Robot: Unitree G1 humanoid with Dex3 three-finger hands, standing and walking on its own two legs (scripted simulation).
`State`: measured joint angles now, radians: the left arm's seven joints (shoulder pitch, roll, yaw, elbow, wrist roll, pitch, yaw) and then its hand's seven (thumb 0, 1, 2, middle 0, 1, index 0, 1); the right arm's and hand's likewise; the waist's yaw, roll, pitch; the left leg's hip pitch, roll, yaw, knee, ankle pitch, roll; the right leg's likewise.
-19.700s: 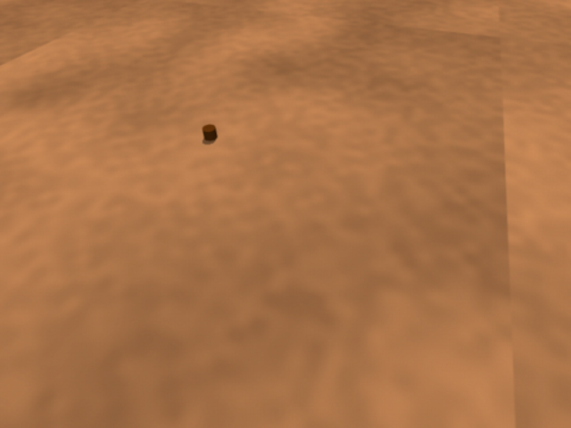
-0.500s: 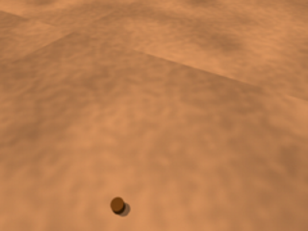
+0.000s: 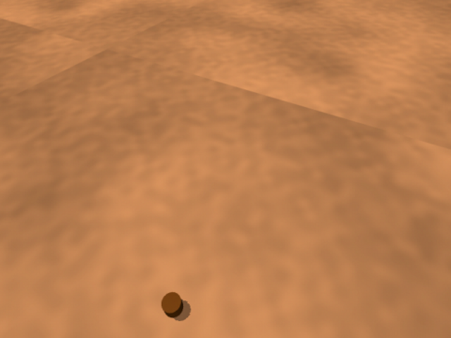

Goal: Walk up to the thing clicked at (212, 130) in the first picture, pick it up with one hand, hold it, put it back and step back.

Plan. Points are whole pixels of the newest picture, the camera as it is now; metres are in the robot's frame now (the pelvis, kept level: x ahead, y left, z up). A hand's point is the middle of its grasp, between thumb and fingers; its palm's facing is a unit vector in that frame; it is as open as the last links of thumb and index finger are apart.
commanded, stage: stand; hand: left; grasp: from above
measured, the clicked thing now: (172, 304) +0.42 +0.27 -0.75
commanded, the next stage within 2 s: rise first in 0.16 s
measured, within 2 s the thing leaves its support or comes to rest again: neither
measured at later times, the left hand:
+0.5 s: hand out of the picture +0.15 +0.25 -0.17, palm faces -0.03 -0.94 -0.34, open 8.9 cm
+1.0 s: hand out of the picture +0.13 +0.27 -0.23, palm faces -0.16 -0.87 -0.46, open 14.1 cm
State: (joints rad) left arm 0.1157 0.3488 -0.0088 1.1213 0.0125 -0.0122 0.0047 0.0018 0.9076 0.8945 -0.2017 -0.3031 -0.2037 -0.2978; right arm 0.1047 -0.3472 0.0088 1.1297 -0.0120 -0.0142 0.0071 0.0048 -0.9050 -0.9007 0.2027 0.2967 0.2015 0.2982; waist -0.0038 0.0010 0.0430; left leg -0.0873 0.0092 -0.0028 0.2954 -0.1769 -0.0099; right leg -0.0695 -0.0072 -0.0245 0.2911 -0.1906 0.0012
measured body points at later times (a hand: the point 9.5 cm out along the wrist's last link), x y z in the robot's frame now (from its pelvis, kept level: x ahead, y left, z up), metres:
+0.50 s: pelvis -0.02 +0.00 -0.02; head +0.04 +0.01 +0.42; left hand +0.15 +0.30 -0.15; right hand +0.08 -0.27 -0.14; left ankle -0.01 +0.12 -0.75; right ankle -0.02 -0.12 -0.75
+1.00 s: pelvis -0.01 +0.01 -0.09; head +0.08 +0.03 +0.35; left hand +0.13 +0.31 -0.20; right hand +0.15 -0.24 -0.18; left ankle -0.01 +0.12 -0.75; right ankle -0.02 -0.12 -0.75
